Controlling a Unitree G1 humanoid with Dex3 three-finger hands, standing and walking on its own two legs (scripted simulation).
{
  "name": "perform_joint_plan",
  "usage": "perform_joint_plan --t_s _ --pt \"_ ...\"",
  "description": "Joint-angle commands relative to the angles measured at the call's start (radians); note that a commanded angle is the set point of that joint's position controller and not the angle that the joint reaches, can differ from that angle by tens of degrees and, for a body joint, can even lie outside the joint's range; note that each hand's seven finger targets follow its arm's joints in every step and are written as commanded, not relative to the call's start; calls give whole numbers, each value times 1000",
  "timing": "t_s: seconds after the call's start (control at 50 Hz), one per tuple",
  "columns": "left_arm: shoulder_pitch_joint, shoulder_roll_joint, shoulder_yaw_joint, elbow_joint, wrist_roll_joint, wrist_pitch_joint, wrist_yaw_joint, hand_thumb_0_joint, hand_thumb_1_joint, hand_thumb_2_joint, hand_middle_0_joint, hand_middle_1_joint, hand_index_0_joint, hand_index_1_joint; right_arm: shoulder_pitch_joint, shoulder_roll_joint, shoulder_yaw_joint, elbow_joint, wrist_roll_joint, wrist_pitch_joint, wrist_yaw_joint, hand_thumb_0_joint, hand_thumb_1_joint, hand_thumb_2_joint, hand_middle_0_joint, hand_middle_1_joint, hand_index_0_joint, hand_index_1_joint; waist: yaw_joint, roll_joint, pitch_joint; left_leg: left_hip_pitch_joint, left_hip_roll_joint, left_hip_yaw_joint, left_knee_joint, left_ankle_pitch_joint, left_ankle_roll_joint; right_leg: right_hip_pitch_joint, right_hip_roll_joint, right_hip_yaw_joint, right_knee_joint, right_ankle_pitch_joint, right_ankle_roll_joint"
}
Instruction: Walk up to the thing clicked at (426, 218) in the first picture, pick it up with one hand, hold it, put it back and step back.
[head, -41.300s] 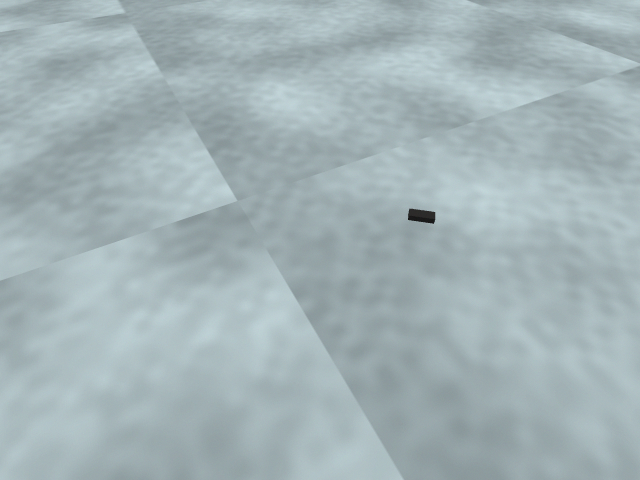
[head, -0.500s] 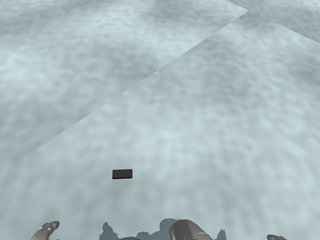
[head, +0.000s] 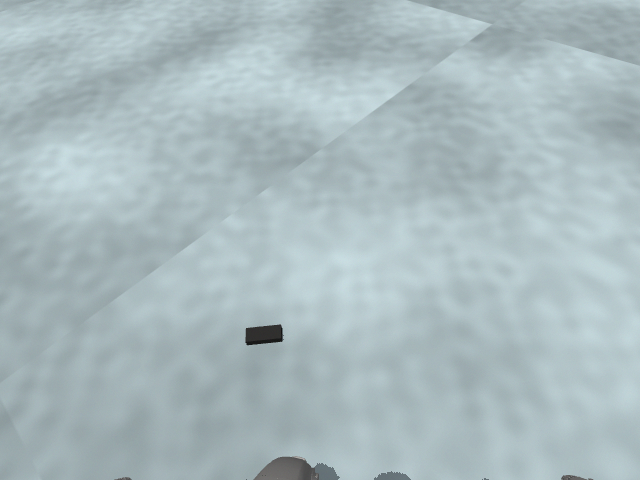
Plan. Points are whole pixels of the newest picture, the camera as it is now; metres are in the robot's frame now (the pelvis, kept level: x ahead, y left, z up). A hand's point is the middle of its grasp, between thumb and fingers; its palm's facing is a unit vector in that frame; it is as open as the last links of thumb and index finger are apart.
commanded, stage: step back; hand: left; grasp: from above
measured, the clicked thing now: (264, 334) +0.64 +0.25 -0.75
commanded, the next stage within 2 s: none
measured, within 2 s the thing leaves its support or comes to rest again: neither
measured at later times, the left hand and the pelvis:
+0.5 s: hand out of the picture -0.08 +0.26 -0.16, palm faces +0.01 -0.92 -0.39, open 7.4 cm; pelvis -0.17 -0.02 -0.01, yaw +0 degrees
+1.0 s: hand out of the picture -0.25 +0.23 -0.15, palm faces +0.08 -0.92 -0.38, open 7.4 cm; pelvis -0.35 -0.05 -0.01, yaw +5 degrees
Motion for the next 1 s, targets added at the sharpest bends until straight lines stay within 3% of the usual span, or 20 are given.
perform_joint_plan --t_s 0.0,0.12,0.14,0.16,0.18,0.24,0.38,0.48,0.5,0.52,0.54,0.56,0.62,0.78,0.82,0.84,0.86,0.88,0.92,0.98 --pt "-24 251 76 -125 2 -38 28 0 900 900 -200 -300 -200 -300 1 -161 -38 -91 -5 -22 -20 0 -900 -900 200 300 200 300 31 -171 -142 -38 54 20 -160 -84 -9 212 -253 213 -131 429 -203" --pt "-47 249 52 -152 -19 -11 16 0 900 900 -200 -300 -200 -300 114 -165 -62 -50 -30 -39 -11 0 -900 -900 200 300 200 300 -27 -102 -189 272 135 55 -742 305 49 76 -178 153 8 294 -80" --pt "-24 214 45 -158 -22 -9 12 0 900 900 -200 -300 -200 -300 96 -237 -80 -61 -50 -42 -10 0 -900 -900 200 300 200 300 -15 65 -190 336 322 -197 -772 364 111 -100 -79 97 124 59 -25" --pt "-97 230 60 -175 -25 -13 21 0 900 900 -200 -300 -200 -300 26 -348 -98 -88 -39 -37 0 0 -900 -900 200 300 200 300 -51 258 -139 198 511 -387 -810 529 266 -162 70 -10 331 -321 20" --pt "-148 245 73 -168 -7 -12 29 0 900 900 -200 -300 -200 -300 9 -340 -101 -98 -42 -45 -4 0 -900 -900 200 300 200 300 -76 207 -105 118 565 -451 -815 584 338 -148 60 124 530 -373 23" --pt "-47 221 73 -111 -33 -6 27 0 900 900 -200 -300 -200 -300 -60 -238 -66 -106 -39 -50 -20 0 -900 -900 200 300 200 300 9 79 -128 212 395 -152 -702 740 240 -215 109 180 712 -249 8" --pt "-35 212 67 -105 -16 -20 19 0 900 900 -200 -300 -200 -300 11 -224 -78 -129 -37 -40 -20 0 -900 -900 200 300 200 300 -49 142 -164 383 393 -120 -639 696 286 -210 56 88 421 -265 69" --pt "121 201 63 -13 -12 -36 9 0 900 900 -200 -300 -200 -300 -75 -257 -79 -157 -26 -10 -10 0 -900 -900 200 300 200 300 18 186 -243 239 345 -74 -559 534 190 90 31 -34 -125 -5 16" --pt "127 230 73 -6 -1 -40 9 0 900 900 -200 -300 -200 -300 -59 -227 -69 -154 -21 -5 -7 0 -900 -900 200 300 200 300 15 146 -238 123 305 -64 -530 409 134 168 6 22 -146 33 -6" --pt "126 303 93 -19 10 -46 7 0 900 900 -200 -300 -200 -300 -59 -174 -57 -167 -16 -2 -4 0 -900 -900 200 300 200 300 16 -65 -196 -75 169 -27 -381 168 70 189 -160 305 -194 -24 -62" --pt "36 420 114 -54 6 -38 6 0 900 900 -200 -300 -200 -300 -110 -157 -61 -179 -10 -1 -23 0 -900 -900 200 300 200 300 54 -314 -146 -55 27 28 -106 -137 23 -77 -396 528 -295 -4 -251" --pt "-32 426 113 -89 5 -45 11 0 900 900 -200 -300 -200 -300 -103 -197 -78 -169 -16 5 -28 0 -900 -900 200 300 200 300 35 -279 -75 -20 65 -76 61 -151 12 -233 -448 580 -331 -28 -288" --pt "-153 290 79 -110 7 -48 26 0 900 900 -200 -300 -200 -300 2 -184 -62 -108 -2 -5 -20 0 -900 -900 200 300 200 300 -42 -150 -75 -5 15 -50 112 0 16 -143 -244 220 -162 245 -176" --pt "-46 292 67 -110 -3 -28 39 0 900 900 -200 -300 -200 -300 36 -149 -52 -98 -30 -19 -14 0 -900 -900 200 300 200 300 17 -222 -180 81 102 84 -483 -2 20 170 -264 210 -18 457 -158" --pt "-42 280 51 -113 -17 -13 31 0 900 900 -200 -300 -200 -300 95 -158 -60 -56 -30 -21 -11 0 -900 -900 200 300 200 300 -9 -161 -201 232 96 99 -712 231 42 85 -204 167 47 341 -93" --pt "-30 250 38 -119 -17 -11 28 0 900 900 -200 -300 -200 -300 95 -211 -77 -60 -45 -20 -11 0 -900 -900 200 300 200 300 -10 -56 -199 307 231 -91 -744 272 95 -70 -145 135 120 153 -39" --pt "-86 227 32 -140 -27 -17 32 0 900 900 -200 -300 -200 -300 24 -328 -90 -82 -39 -14 1 0 -900 -900 200 300 200 300 -20 224 -160 219 460 -359 -800 379 237 -188 38 -45 294 -217 16" --pt "-147 264 59 -136 -15 -15 42 0 900 900 -200 -300 -200 -300 -7 -364 -104 -101 -45 -20 3 0 -900 -900 200 300 200 300 -69 243 -133 78 561 -485 -841 447 355 -137 35 64 535 -386 28" --pt "-94 235 56 -88 -34 -5 38 0 900 900 -200 -300 -200 -300 -68 -261 -68 -95 -49 -30 -9 0 -900 -900 200 300 200 300 -1 65 -138 98 423 -227 -745 611 286 -143 84 164 709 -299 9" --pt "-10 238 58 -50 -32 -10 29 0 900 900 -200 -300 -200 -300 -102 -218 -54 -109 -45 -25 -11 0 -900 -900 200 300 200 300 29 117 -118 149 360 -118 -695 581 250 -154 66 108 636 -251 28"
